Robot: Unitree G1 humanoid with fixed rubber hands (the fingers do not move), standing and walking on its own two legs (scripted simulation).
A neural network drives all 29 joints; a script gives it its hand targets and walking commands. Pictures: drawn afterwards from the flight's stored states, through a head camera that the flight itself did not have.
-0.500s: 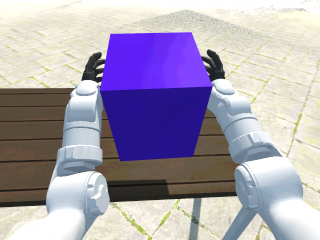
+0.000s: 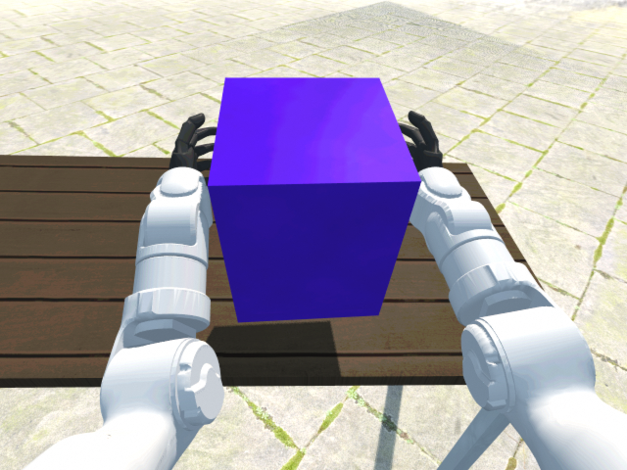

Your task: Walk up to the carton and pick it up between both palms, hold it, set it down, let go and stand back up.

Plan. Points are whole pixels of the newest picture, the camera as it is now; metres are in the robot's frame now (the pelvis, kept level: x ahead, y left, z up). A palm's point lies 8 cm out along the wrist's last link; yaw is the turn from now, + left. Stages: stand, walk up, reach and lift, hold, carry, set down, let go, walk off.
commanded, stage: set down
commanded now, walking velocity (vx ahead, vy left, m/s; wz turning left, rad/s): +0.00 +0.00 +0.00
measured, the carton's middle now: (306, 203) +0.43 +0.04 +0.17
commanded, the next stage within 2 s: none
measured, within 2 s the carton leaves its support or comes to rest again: neither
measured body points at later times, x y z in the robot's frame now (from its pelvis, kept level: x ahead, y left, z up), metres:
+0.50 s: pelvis +0.01 +0.00 +0.00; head -0.02 +0.00 +0.45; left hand +0.42 +0.19 +0.19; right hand +0.45 -0.10 +0.20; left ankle +0.02 +0.14 -0.75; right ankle -0.03 -0.10 -0.75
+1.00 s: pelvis +0.02 -0.01 +0.00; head +0.03 -0.02 +0.45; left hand +0.43 +0.19 +0.16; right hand +0.49 -0.10 +0.16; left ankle +0.02 +0.14 -0.75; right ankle -0.03 -0.10 -0.75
